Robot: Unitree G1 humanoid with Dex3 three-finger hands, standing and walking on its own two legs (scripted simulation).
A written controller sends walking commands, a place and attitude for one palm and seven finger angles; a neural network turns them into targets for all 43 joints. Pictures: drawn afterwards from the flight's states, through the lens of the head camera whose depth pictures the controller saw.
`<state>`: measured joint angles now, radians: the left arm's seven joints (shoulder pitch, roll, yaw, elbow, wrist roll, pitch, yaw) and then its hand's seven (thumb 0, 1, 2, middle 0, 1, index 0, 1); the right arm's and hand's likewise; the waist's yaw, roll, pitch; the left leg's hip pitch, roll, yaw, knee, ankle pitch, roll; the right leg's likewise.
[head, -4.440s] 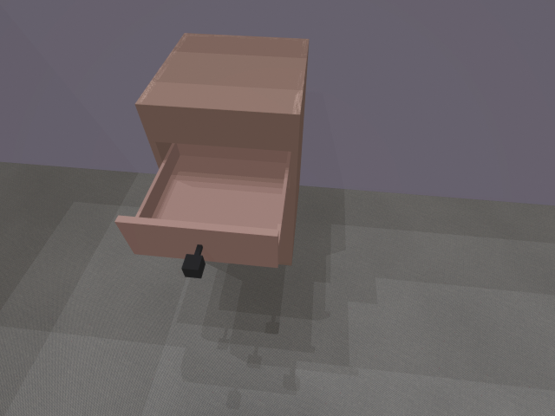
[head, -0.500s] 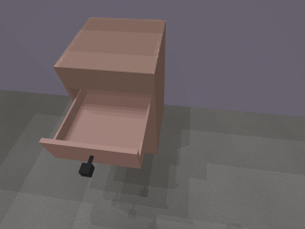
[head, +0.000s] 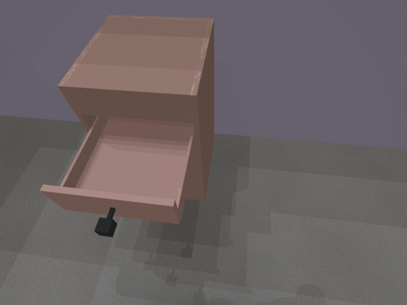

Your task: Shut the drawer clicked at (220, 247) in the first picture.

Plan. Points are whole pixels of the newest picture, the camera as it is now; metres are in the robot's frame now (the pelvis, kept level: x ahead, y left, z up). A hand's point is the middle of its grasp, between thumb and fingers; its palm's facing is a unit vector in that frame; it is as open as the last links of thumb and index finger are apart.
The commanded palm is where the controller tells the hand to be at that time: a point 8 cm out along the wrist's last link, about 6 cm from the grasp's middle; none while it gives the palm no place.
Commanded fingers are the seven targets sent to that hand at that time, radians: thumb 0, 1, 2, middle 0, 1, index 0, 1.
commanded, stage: come to a stop and stand still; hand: left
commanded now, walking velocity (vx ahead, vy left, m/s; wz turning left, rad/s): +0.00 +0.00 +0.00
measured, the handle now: (108, 220) +0.33 +0.31 -0.22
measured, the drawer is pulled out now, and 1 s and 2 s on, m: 0.29 0.29 0.29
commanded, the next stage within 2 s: look again from close up in 0.24 s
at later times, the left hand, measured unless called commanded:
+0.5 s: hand out of the picture +0.04 +0.24 -0.18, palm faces +0.02 -0.98 -0.22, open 7.4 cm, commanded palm none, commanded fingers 0.00 0.90 0.90 -0.20 -0.30 -0.20 -0.30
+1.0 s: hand out of the picture -0.06 +0.25 -0.18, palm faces +0.00 -0.98 -0.18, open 7.4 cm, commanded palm none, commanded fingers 0.00 0.90 0.90 -0.20 -0.30 -0.20 -0.30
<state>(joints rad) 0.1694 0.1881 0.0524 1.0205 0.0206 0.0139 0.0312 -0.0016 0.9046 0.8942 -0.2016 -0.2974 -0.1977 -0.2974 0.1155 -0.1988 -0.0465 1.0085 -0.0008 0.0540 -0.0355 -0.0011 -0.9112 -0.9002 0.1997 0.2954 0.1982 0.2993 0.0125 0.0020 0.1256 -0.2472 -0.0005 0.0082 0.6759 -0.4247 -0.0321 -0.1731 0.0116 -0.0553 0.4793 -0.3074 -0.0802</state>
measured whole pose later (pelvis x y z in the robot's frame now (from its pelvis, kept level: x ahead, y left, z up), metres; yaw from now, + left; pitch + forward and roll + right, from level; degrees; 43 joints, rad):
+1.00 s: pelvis -0.03 +0.08 +0.00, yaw -2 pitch -2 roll +0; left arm 0.36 0.14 -0.02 1.12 0.02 0.01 0.04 0.00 0.91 0.89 -0.20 -0.30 -0.20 -0.30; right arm 0.30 -0.16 0.01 1.11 -0.01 0.00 -0.02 0.00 -0.91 -0.90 0.20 0.30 0.20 0.30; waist 0.01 0.00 0.02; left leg -0.18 -0.07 0.06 0.42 -0.21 0.08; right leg -0.17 -0.05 0.00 0.44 -0.24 0.04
